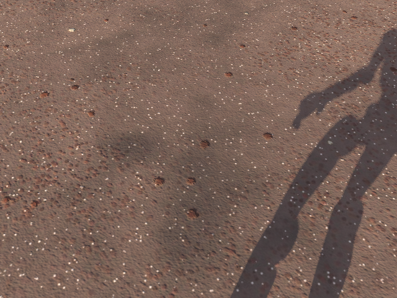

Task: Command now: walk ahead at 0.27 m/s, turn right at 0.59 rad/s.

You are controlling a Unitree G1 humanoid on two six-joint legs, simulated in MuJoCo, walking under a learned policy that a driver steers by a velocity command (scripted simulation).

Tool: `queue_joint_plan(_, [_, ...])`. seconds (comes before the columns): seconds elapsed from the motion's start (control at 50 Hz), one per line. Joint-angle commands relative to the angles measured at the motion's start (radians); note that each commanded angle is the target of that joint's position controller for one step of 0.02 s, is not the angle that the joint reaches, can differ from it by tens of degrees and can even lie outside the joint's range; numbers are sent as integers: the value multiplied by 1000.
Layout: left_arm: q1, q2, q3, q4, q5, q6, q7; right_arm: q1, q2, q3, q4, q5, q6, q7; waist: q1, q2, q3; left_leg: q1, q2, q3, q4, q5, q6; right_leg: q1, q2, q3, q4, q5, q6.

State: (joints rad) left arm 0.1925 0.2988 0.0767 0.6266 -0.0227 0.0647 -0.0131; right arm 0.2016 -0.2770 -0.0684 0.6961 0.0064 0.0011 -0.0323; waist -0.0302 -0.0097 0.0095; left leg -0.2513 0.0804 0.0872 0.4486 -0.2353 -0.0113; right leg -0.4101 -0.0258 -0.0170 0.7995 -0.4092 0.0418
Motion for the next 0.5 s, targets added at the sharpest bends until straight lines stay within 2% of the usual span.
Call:
queue_joint_plan(0.02, [-22,87,25,-76,0,-30,-14,-21,-213,-64,-45,22,-23,15,7,198,-40,34,216,-177,-198,-204,180,82,19,-70,-192,51,-64])
queue_joint_plan(0.04, [36,77,26,-46,0,-34,-16,-35,-203,-61,-40,29,-24,19,40,176,-39,-9,201,-141,-155,-223,163,175,37,-96,-289,110,-86])
queue_joint_plan(0.06, [122,83,34,-3,-4,-38,-13,-26,-167,-51,-30,25,-26,22,71,132,-54,-81,167,-91,-65,-236,135,309,67,-106,-338,106,-106])
queue_joint_plan(0.08, [236,116,51,33,-11,-43,-6,-39,-103,-33,-35,9,-31,29,111,8,-78,-229,109,3,174,-239,74,483,-3,34,-383,62,-150])
queue_joint_plan(0.1, [302,255,75,20,0,-54,6,-101,-27,-8,-102,-28,-44,36,116,-291,-64,-579,-28,63,593,-391,-18,610,-279,538,-478,-37,-294])
queue_joint_plan(0.12, [289,248,67,-9,16,-87,-6,-176,-94,-22,-143,2,-73,37,152,-231,-45,-717,-70,-125,710,-384,-6,539,-358,768,-605,-201,-422])
queue_joint_plan(0.14, [237,183,46,-8,19,-107,-7,-184,-146,-35,-141,29,-92,45,120,-183,41,-753,-23,-157,722,-281,13,507,-337,694,-628,-204,-398])
queue_joint_plan(0.16, [197,131,27,-10,14,-119,-2,-147,-164,-40,-113,21,-104,51,88,-153,73,-737,6,-148,691,-163,20,479,-292,574,-611,-104,-354])
queue_joint_plan(0.18, [162,114,18,-16,13,-119,3,-130,-159,-41,-88,-3,-110,51,72,-121,65,-691,20,-142,642,-87,14,455,-248,484,-604,15,-318])
queue_joint_plan(0.2, [144,110,13,-18,14,-117,9,-120,-160,-43,-79,-17,-113,54,60,-121,62,-639,23,-135,586,-22,2,428,-213,411,-609,138,-295])
queue_joint_plan(0.22, [146,111,11,-15,20,-117,15,-121,-143,-38,-70,-18,-113,59,57,-119,49,-598,12,-116,554,43,-11,412,-190,358,-614,251,-282])
queue_joint_plan(0.26, [163,119,13,3,20,-118,26,-142,-98,-21,-61,-12,-108,65,64,-90,33,-536,-7,-93,436,145,-30,395,-159,263,-614,396,-261])
queue_joint_plan(0.32, [209,135,17,38,15,-121,34,-223,-60,1,-72,1,-106,74,98,-96,51,-437,-38,-76,239,278,-35,344,-135,193,-623,408,-236])
queue_joint_plan(0.38, [253,147,20,75,5,-125,33,-292,-64,6,-92,13,-109,88,121,-95,89,-393,-50,-79,134,323,-15,341,-167,203,-637,363,-238])
queue_joint_plan(0.44, [257,153,25,102,-1,-123,33,-295,-86,2,-101,14,-115,98,101,-98,105,-378,-48,-96,71,285,28,410,-210,214,-606,428,-222])
queue_joint_plan(0.46, [255,156,28,107,0,-120,34,-279,-94,-1,-97,13,-116,99,90,-103,95,-352,-55,-89,62,255,42,436,-217,212,-582,496,-213])
queue_joint_plan(0.48, [248,165,30,109,2,-116,35,-247,-109,-8,-91,10,-116,96,71,-113,68,-295,-75,-71,60,213,59,459,-213,204,-531,644,-203])
queue_joint_plan(0.5, [242,173,32,110,5,-111,36,-182,-130,-20,-76,6,-114,89,35,-125,9,-190,-108,-40,62,178,81,472,-196,187,-438,848,-191])
